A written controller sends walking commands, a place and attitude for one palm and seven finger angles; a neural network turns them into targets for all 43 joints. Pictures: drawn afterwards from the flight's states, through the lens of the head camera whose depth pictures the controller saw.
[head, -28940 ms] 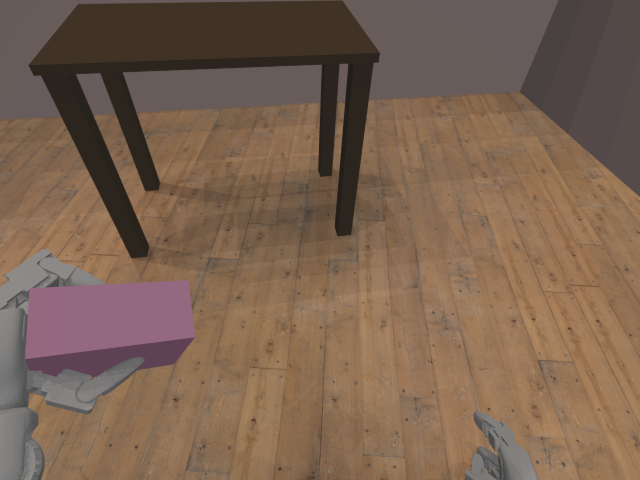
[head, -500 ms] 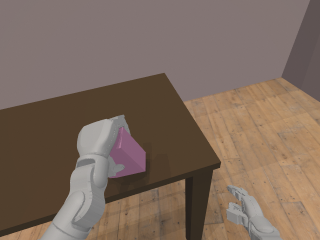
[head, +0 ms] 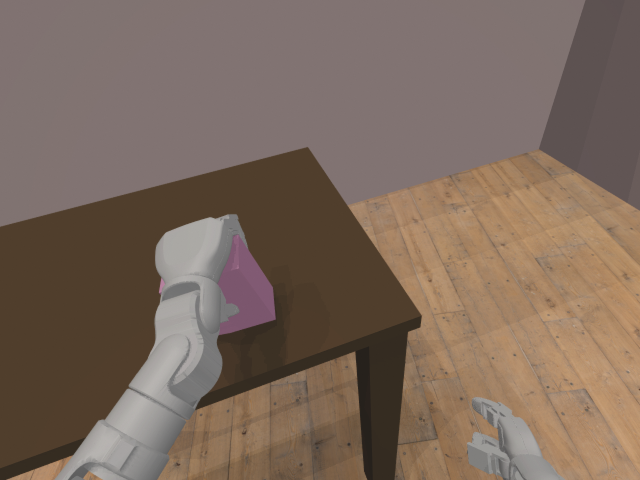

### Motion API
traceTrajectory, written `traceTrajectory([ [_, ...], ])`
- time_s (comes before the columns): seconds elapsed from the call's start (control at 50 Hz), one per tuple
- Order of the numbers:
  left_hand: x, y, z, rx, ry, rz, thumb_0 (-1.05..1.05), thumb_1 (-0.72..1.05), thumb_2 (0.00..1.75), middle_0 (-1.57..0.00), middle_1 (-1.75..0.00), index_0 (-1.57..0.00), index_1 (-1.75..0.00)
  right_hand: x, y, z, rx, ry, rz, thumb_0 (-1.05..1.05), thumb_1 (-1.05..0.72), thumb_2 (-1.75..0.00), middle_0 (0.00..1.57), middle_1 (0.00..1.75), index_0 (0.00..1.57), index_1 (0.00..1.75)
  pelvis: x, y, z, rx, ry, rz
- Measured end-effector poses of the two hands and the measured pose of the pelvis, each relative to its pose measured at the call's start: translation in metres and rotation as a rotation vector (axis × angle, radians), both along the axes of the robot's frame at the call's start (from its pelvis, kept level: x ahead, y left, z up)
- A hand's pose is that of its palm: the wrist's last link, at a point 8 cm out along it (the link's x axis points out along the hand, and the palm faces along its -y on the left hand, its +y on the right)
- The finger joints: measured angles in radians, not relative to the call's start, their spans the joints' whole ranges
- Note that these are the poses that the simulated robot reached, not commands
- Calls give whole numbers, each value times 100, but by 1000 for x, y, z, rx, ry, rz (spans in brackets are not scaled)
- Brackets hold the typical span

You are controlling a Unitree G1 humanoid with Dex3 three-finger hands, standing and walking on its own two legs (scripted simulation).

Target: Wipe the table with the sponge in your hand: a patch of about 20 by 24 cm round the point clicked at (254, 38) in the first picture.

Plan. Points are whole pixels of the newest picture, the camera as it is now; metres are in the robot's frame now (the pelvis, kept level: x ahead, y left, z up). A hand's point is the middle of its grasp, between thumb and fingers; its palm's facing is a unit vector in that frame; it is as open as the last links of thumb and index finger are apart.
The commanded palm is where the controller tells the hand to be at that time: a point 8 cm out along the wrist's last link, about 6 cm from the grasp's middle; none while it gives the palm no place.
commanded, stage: wipe forward along the third lane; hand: left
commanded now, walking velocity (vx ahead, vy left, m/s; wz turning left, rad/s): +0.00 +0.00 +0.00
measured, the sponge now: (229, 298) +0.33 +0.16 +0.07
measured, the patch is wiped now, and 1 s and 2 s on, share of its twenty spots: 0.85 1.00 1.00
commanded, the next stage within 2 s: wipe back along the third lane in 1.16 s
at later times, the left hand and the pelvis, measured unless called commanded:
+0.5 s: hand (213, 250) +0.38 +0.19 +0.12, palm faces +0.02 -0.04 -1.00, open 9.7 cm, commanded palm +0.36 +0.20 +0.15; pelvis +0.00 -0.01 +0.00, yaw +1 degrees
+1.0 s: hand (200, 231) +0.42 +0.22 +0.12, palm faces -0.02 -0.03 -1.00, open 9.7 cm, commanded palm +0.41 +0.23 +0.15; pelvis +0.01 +0.00 +0.00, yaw +1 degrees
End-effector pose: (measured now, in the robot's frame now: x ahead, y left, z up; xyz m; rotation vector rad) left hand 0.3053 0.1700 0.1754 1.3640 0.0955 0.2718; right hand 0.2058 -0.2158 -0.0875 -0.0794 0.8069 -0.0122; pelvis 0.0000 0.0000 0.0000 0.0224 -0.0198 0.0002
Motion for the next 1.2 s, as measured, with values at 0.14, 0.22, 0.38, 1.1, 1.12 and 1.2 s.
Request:
traceTrajectory([
  [0.14, 11, -1, -2, 55, 34, 28, -2, -49, 110, -77, -140, -79, -136, -4, -11, -2, -20, 6, -21, 1, -91, -90, 20, 30, 20, 30, -2, -2, 0, 2, 6, 6],
  [0.22, 18, -1, -4, 85, 53, 45, -2, -49, 110, -77, -140, -79, -136, -4, -15, -3, -21, 4, -28, 1, -91, -90, 20, 30, 20, 30, -2, -4, 0, 3, 11, 7],
  [0.38, 41, 5, -4, 126, 106, 97, -1, -50, 111, -77, -140, -79, -135, -6, -17, -7, -28, 16, -28, 1, -91, -90, 20, 30, 20, 30, -1, -7, 0, 4, 29, 15],
  [1.1, 108, 54, -3, 153, 177, 83, 0, -50, 111, -77, -141, -79, -136, -56, -29, -26, -107, 197, -112, 1, -91, -90, 20, 30, 20, 30, 12, 7, 1, -14, 112, 22],
  [1.12, 110, 55, -3, 155, 177, 80, 0, -50, 111, -77, -141, -79, -136, -57, -28, -27, -107, 202, -114, 1, -91, -90, 20, 30, 20, 30, 12, 8, 1, -15, 114, 22],
  [1.2, 115, 59, -4, 152, 171, 73, 0, -50, 111, -77, -141, -79, -136, -63, -23, -29, -109, 225, -118, 1, -91, -90, 20, 30, 20, 30, 13, 14, 2, -18, 122, 20],
])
